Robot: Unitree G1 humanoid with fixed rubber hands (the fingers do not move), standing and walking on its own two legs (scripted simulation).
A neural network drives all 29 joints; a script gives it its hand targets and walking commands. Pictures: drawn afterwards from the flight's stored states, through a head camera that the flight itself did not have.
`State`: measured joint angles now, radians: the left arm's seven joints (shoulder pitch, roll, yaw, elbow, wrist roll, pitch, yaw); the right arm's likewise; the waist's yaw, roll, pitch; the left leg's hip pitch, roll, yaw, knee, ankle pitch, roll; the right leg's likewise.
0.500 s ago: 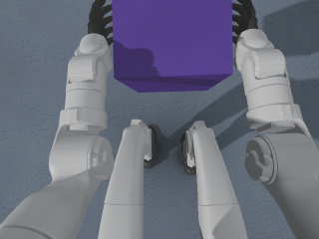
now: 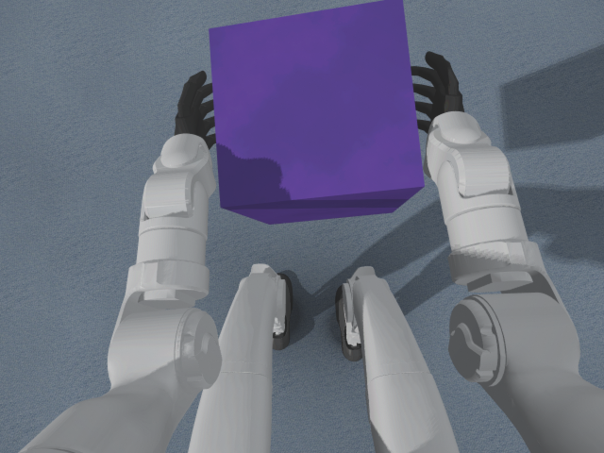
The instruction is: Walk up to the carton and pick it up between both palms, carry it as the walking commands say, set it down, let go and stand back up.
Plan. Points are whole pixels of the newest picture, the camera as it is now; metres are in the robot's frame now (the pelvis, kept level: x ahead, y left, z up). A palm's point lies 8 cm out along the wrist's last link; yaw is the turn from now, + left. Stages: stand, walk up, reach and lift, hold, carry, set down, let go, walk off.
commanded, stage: reach and lift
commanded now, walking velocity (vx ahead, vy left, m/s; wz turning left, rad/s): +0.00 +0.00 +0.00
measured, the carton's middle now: (319, 139) +0.47 +0.01 -0.11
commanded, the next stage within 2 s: none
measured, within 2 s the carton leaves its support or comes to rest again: neither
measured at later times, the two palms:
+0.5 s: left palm (148, 120) +0.43 +0.17 +0.05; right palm (471, 116) +0.43 -0.13 +0.05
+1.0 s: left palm (117, 80) +0.42 +0.16 +0.13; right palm (544, 70) +0.43 -0.14 +0.13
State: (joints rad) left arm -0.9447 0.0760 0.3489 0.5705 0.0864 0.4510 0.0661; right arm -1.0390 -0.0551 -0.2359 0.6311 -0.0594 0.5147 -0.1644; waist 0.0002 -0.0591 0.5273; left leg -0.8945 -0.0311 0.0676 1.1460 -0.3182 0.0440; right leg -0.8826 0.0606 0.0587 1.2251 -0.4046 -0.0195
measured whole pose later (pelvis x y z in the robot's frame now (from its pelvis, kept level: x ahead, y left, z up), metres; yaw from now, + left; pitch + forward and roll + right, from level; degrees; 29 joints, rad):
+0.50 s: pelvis +0.02 +0.02 +0.05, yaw -1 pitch +3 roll +0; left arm -0.81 -0.02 0.37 0.63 0.12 0.51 0.10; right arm -0.84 -0.03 -0.26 0.74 -0.14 0.49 -0.09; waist 0.01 0.01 0.24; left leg -0.72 -0.03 0.06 0.91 -0.25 0.05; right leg -0.70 0.06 0.07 0.95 -0.31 -0.01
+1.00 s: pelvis +0.13 +0.01 +0.10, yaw -2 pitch +0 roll +0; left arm -0.28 -0.13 0.27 0.38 0.19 0.63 0.05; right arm -0.35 0.12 -0.24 0.48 -0.15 0.61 -0.07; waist 0.02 -0.01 -0.10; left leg -0.29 -0.03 0.06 0.55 -0.26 0.05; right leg -0.26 0.06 0.10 0.56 -0.30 -0.01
